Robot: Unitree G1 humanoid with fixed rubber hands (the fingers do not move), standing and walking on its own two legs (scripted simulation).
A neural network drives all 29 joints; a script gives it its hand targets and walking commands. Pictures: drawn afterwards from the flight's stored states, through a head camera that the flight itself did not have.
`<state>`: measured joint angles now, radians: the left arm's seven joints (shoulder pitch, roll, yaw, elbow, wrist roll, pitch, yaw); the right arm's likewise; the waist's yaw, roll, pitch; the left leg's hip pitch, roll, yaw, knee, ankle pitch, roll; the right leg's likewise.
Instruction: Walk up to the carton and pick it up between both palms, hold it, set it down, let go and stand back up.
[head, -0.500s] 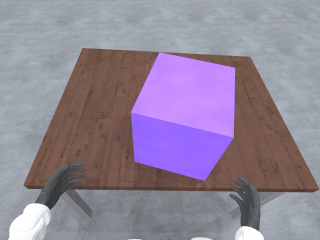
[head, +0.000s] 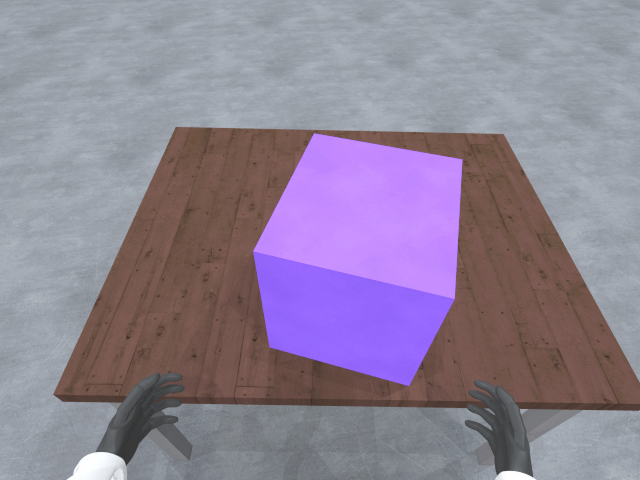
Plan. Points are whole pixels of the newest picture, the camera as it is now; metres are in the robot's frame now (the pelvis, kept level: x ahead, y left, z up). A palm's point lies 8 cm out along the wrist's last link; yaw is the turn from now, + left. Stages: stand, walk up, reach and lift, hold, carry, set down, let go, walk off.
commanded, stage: set down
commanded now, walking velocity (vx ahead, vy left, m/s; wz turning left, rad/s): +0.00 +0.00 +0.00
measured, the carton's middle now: (361, 258) +0.45 -0.05 -0.03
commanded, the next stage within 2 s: let go in 0.98 s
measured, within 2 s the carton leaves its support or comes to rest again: neither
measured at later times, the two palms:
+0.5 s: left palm (164, 455) +0.16 +0.21 -0.05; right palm (536, 463) +0.15 -0.24 -0.05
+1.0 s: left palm (197, 467) +0.15 +0.18 -0.07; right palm (560, 467) +0.14 -0.28 -0.07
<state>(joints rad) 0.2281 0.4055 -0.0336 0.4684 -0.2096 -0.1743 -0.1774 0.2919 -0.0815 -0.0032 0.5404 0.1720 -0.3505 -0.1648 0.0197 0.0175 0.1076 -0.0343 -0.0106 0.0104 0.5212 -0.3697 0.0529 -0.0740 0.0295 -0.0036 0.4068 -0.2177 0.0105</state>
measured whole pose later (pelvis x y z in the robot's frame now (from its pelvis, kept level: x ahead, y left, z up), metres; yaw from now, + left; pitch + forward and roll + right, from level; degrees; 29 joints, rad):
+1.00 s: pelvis -0.01 -0.06 +0.01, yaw +1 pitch -4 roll +0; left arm 0.18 0.23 0.02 0.50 -0.01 0.11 0.00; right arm 0.19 -0.16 -0.01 0.68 0.00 -0.20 0.00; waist 0.00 -0.03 0.08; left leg -0.05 0.02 0.00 0.38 -0.26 -0.02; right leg -0.14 0.05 -0.04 0.39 -0.19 -0.06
